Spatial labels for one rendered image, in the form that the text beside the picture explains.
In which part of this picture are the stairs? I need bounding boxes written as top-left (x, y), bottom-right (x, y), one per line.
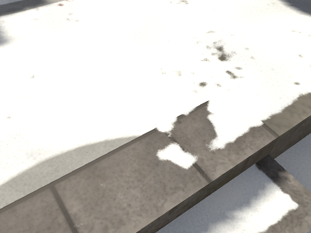
top-left (136, 137), bottom-right (311, 233)

